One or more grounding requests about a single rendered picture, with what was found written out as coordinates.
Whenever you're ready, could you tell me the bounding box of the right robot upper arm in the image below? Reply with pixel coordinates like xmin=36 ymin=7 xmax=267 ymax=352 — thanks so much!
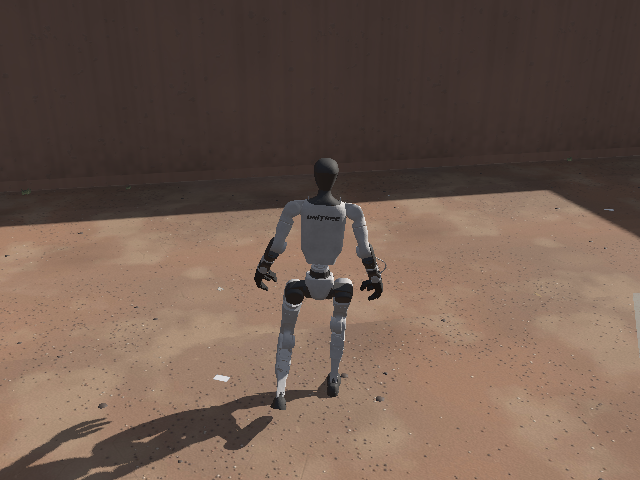
xmin=345 ymin=202 xmax=372 ymax=259

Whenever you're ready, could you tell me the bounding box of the robot left hand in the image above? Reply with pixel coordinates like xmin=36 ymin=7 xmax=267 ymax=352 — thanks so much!
xmin=254 ymin=269 xmax=277 ymax=291

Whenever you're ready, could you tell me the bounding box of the robot right forearm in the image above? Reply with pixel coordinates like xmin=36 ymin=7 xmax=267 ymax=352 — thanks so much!
xmin=362 ymin=243 xmax=381 ymax=283

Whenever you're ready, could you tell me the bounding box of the robot right hand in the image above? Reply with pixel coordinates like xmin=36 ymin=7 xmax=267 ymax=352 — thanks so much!
xmin=360 ymin=278 xmax=383 ymax=301

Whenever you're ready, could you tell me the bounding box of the left robot upper arm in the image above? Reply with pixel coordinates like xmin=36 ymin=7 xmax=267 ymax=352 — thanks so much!
xmin=270 ymin=200 xmax=304 ymax=254

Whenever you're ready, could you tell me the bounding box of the humanoid robot torso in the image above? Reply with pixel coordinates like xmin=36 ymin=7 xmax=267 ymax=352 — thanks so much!
xmin=300 ymin=196 xmax=347 ymax=300

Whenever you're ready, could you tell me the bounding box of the robot left forearm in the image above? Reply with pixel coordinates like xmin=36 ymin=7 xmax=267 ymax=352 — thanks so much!
xmin=257 ymin=237 xmax=279 ymax=274

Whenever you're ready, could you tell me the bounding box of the right robot foot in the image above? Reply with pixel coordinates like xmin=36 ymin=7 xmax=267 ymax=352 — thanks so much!
xmin=327 ymin=373 xmax=341 ymax=397

